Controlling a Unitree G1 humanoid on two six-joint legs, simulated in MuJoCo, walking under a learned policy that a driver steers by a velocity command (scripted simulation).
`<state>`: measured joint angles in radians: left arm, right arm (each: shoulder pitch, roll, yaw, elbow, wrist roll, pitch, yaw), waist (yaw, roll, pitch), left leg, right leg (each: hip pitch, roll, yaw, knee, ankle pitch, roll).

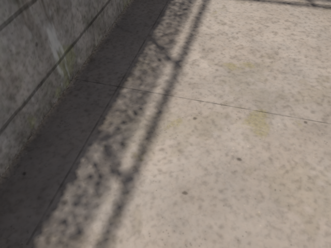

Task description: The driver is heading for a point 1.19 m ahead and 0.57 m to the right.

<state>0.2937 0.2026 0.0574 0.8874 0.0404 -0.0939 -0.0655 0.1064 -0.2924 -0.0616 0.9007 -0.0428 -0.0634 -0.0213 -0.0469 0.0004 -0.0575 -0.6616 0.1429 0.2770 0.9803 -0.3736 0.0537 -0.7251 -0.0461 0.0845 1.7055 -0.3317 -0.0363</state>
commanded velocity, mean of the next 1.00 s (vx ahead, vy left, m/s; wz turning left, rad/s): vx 0.54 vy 0.00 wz -0.78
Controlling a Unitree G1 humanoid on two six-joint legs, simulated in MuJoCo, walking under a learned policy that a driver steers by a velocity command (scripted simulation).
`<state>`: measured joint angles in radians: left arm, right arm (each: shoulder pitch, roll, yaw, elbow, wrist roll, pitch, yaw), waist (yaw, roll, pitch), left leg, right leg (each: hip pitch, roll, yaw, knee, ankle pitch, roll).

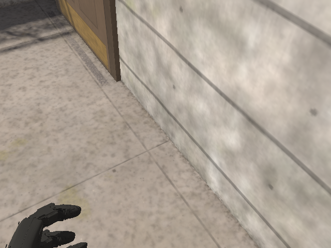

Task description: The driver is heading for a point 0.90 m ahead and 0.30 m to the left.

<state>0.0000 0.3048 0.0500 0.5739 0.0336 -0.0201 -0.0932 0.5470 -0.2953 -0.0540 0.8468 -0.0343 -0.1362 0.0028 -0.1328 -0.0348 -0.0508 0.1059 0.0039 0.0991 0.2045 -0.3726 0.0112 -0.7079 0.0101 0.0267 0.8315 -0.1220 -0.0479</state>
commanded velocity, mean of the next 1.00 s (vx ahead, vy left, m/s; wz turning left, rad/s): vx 0.92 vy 0.00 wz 0.44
